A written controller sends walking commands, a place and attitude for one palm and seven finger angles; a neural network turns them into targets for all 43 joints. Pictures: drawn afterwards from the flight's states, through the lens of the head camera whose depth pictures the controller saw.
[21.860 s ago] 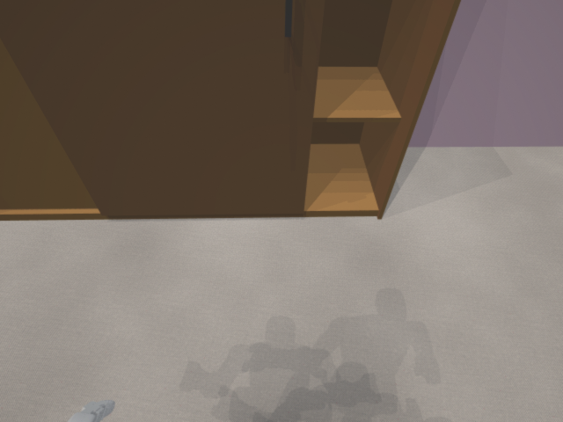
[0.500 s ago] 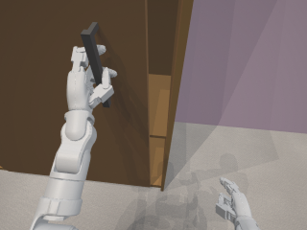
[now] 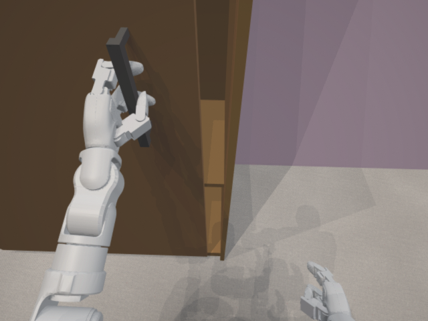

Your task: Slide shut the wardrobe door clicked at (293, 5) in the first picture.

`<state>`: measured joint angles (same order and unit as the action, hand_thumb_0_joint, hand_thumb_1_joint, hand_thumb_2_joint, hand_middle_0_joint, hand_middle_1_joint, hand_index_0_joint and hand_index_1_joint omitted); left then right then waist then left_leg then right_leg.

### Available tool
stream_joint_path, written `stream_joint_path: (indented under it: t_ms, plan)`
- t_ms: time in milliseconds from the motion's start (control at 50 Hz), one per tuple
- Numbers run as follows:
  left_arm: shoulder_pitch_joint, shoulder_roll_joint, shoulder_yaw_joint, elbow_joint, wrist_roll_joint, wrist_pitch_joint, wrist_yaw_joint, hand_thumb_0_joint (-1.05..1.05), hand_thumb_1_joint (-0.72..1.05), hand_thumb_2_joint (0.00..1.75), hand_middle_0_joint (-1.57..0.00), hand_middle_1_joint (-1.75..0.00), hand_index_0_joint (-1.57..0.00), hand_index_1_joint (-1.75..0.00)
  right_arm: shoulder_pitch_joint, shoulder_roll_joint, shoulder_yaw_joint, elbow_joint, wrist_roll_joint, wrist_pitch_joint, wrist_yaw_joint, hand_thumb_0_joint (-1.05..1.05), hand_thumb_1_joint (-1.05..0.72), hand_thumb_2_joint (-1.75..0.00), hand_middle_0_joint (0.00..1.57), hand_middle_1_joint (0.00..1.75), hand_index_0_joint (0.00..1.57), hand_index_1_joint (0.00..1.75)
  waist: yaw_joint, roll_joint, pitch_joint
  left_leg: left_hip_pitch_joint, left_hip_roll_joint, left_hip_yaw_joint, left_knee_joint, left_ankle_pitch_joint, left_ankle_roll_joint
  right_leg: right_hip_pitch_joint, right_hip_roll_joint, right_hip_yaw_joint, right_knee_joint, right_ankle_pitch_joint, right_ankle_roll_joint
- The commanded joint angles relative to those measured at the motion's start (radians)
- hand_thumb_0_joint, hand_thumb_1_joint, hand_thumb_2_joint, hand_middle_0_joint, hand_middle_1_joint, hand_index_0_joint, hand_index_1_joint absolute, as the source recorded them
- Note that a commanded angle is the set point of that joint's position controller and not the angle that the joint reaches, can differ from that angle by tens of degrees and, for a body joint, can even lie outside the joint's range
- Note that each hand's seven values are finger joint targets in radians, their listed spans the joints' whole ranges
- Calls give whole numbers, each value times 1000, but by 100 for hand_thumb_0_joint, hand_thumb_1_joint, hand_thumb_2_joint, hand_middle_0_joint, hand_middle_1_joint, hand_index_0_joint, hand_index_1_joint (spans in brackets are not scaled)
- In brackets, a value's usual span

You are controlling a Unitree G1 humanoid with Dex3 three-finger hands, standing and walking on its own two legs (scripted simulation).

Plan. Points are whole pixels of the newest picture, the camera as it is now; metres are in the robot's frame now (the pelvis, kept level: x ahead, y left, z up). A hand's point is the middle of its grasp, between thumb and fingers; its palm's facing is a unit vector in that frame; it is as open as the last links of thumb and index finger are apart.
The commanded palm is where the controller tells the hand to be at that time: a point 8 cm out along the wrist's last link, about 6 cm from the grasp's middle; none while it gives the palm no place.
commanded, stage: step sideways, sliding the door along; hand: left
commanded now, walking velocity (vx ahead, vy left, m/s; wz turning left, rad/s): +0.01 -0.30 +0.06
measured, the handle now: (135, 94) +0.42 +0.16 +0.20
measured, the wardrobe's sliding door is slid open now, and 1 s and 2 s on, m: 0.06 0.06 0.06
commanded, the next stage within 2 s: stop walking and hold the door there in 0.98 s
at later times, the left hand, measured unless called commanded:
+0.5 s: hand (144, 116) +0.38 +0.13 +0.20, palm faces +0.11 -0.99 -0.06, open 6.5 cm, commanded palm +0.35 +0.16 +0.21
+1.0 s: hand (144, 116) +0.37 +0.13 +0.20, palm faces +0.10 -0.99 -0.06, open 6.5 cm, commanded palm +0.35 +0.17 +0.21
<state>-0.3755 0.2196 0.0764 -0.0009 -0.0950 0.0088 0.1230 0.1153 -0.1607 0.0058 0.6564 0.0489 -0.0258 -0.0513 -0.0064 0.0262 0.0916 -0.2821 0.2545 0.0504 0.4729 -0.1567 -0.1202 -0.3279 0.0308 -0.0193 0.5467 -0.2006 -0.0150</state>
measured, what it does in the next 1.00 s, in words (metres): stands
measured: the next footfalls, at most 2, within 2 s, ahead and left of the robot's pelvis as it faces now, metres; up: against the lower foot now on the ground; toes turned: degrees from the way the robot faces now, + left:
none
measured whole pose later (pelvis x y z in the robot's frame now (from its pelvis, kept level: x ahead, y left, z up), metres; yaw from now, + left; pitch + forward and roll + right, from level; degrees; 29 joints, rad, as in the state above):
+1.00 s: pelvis +0.01 +0.00 +0.00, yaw +1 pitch +0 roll -1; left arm -0.36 0.20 0.06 -0.02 -0.10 0.01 0.12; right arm 0.11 -0.16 0.01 0.65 0.05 -0.01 -0.06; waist -0.01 0.03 0.07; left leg -0.29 0.25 0.04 0.47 -0.16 -0.12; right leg -0.32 0.02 -0.03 0.53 -0.21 -0.01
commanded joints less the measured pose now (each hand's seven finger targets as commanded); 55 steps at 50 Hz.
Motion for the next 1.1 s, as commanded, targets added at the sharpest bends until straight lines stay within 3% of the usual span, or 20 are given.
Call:
stream_joint_path:
  t_ms: [0, 40, 100, 140, 300, 340, 400, 440, 500, 540, 600, 640, 720, 740, 800, 860, 1000, 1040, 1060, 1080]
  plan:
    - [-457, 88, -45, -342, 17, -139, -32, 0, 90, 90, -45, -140, -45, -140, -126, -100, -31, -160, -2, -52, -8, 0, -90, -90, 20, 30, 20, 30, -23, 9, -427, 201, -38, 18, -14, 17, 132, 54, -64, 27, -114, 64, 30]
    - [-460, 89, -44, -331, 13, -138, -28, 0, 90, 90, -45, -140, -45, -140, -124, -103, -28, -155, -3, -51, -11, 0, -90, -90, 20, 30, 20, 30, -24, 55, -404, 184, -30, 2, -48, -15, 134, 44, -54, 14, -106, 22, 33]
    - [-466, 87, -45, -335, 13, -138, -30, 0, 90, 90, -45, -140, -45, -140, -117, -101, -29, -153, -5, -50, -12, 0, -90, -90, 20, 30, 20, 30, -20, 19, -423, 191, -32, 5, -18, 22, 134, 58, -64, 19, -107, 64, 30]
    - [-459, 75, -57, -318, 11, -135, -30, 0, 90, 90, -45, -140, -45, -140, -114, -101, -26, -150, -4, -50, -13, 0, -90, -90, 20, 30, 20, 30, -24, 35, -413, 193, -31, -2, -31, 46, 132, 52, -57, 9, -103, 61, 33]
    - [-441, 67, -66, -326, 13, -133, -36, 0, 90, 90, -45, -140, -45, -140, -116, -98, -29, -153, -5, -46, -14, 0, -90, -90, 20, 30, 20, 30, -25, 5, -424, 217, -43, 10, 7, 112, 132, 54, -69, 13, -114, 129, 30]
    - [-427, 63, -68, -328, 12, -130, -35, 0, 90, 90, -45, -140, -45, -140, -115, -98, -29, -154, -5, -45, -15, 0, -90, -90, 20, 30, 20, 30, -27, 38, -420, 224, -36, 3, -8, 133, 132, 55, -61, 7, -107, 129, 32]
    - [-435, 55, -77, -351, 14, -134, -41, 0, 90, 90, -45, -140, -45, -140, -116, -95, -32, -160, -4, -44, -11, 0, -90, -90, 20, 30, 20, 30, -30, 17, -439, 245, -38, 11, 15, 200, 129, 67, -66, 4, -110, 189, 31]
    - [-423, 54, -78, -350, 13, -134, -42, 0, 90, 90, -45, -140, -45, -140, -116, -96, -32, -162, -3, -45, -12, 0, -90, -90, 20, 30, 20, 30, -33, 48, -427, 248, -32, 8, -2, 235, 128, 62, -54, -9, -103, 189, 38]
    - [-431, 58, -76, -371, 18, -140, -47, 0, 90, 90, -45, -140, -45, -140, -112, -97, -37, -166, -2, -45, -7, 0, -90, -90, 20, 30, 20, 30, -32, 43, -447, 270, -28, 15, 7, 294, 126, 78, -52, -12, -102, 227, 38]
    - [-420, 56, -79, -378, 16, -140, -47, 0, 90, 90, -45, -140, -45, -140, -114, -95, -34, -169, -1, -44, -8, 0, -90, -90, 20, 30, 20, 30, -35, 60, -434, 257, -32, 14, -4, 290, 125, 79, -47, -18, -101, 217, 42]
    - [-411, 67, -66, -375, 18, -138, -48, 0, 90, 90, -45, -140, -45, -140, -116, -93, -36, -171, 0, -44, -7, 0, -90, -90, 20, 30, 20, 30, -33, 6, -445, 257, -47, 28, 13, 236, 122, 81, -58, -7, -120, 219, 38]
    - [-416, 55, -76, -378, 13, -137, -45, 0, 90, 90, -45, -140, -45, -140, -115, -94, -33, -171, 1, -44, -9, 0, -90, -90, 20, 30, 20, 30, -37, 48, -440, 247, -45, 19, -12, 220, 121, 79, -48, -15, -112, 182, 40]
    - [-407, 75, -64, -367, 13, -134, -41, 0, 90, 90, -45, -140, -45, -140, -133, -97, -31, -168, 2, -39, -11, 0, -90, -90, 20, 30, 20, 30, -32, 46, -420, 231, -35, 15, -24, 157, 126, 70, -52, -7, -117, 136, 39]
    - [-416, 56, -73, -377, 13, -135, -42, 0, 90, 90, -45, -140, -45, -140, -123, -91, -28, -174, 2, -39, -9, 0, -90, -90, 20, 30, 20, 30, -33, 51, -438, 224, -41, 13, -23, 158, 126, 80, -47, -13, -110, 128, 41]
    - [-414, 81, -49, -363, 14, -132, -40, 0, 90, 90, -45, -140, -45, -140, -122, -91, -31, -171, 1, -40, -10, 0, -90, -90, 20, 30, 20, 30, -28, 3, -444, 233, -47, 22, 5, 165, 126, 76, -57, -5, -121, 162, 36]
    - [-413, 55, -72, -361, 11, -128, -43, 0, 90, 90, -45, -140, -45, -140, -124, -92, -27, -172, 1, -39, -12, 0, -90, -90, 20, 30, 20, 30, -32, 33, -431, 218, -42, 12, -9, 159, 127, 67, -50, -13, -109, 135, 39]
    - [-421, 77, -51, -356, 11, -125, -39, 0, 90, 90, -45, -140, -45, -140, -118, -94, -28, -163, 2, -36, -12, 0, -90, -90, 20, 30, 20, 30, -29, 16, -438, 212, -47, 14, 4, 150, 126, 72, -59, -8, -112, 142, 34]
    - [-420, 63, -63, -356, 8, -127, -39, 0, 90, 90, -45, -140, -45, -140, -118, -96, -26, -164, 3, -37, -14, 0, -90, -90, 20, 30, 20, 30, -32, 67, -431, 213, -35, 1, -18, 177, 128, 70, -48, -19, -95, 130, 38]
    - [-424, 64, -62, -360, 9, -128, -41, 0, 90, 90, -45, -140, -45, -140, -119, -94, -26, -166, 1, -37, -12, 0, -90, -90, 20, 30, 20, 30, -30, 64, -432, 210, -31, 2, -17, 188, 127, 73, -45, -21, -93, 135, 41]
    - [-300, 121, 12, -269, 13, -121, -33, 0, 90, 90, -45, -140, -45, -140, -103, -108, -37, -153, -3, -36, -12, 0, -90, -90, 20, 30, 20, 30, -16, 44, -420, 201, -44, 15, 7, 185, 127, 74, -58, -7, -112, 150, 35]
